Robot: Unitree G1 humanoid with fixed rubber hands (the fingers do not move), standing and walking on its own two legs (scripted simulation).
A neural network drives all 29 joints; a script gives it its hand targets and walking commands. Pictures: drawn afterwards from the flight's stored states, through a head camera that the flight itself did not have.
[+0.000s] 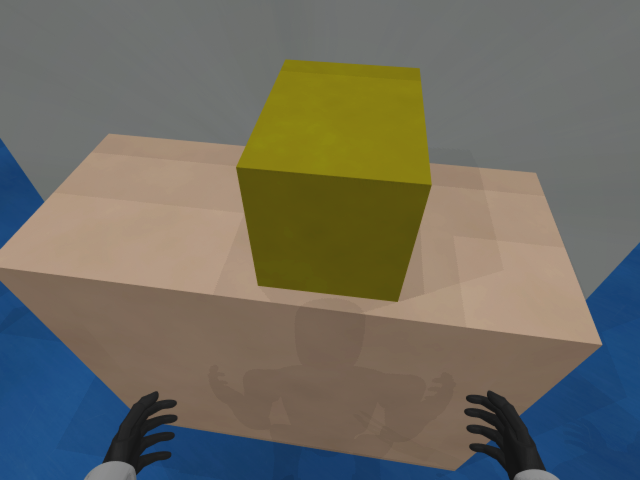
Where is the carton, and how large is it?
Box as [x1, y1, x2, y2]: [236, 59, 431, 301]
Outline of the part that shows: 285,59 236,166 258,285 397,301 431,185 419,68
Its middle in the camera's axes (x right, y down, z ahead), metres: +0.03 -0.10 +0.60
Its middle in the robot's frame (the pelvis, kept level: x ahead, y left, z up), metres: +0.54 +0.03 +0.09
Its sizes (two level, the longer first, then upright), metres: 0.291 0.216 0.227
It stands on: a pedestal, 0.77 m high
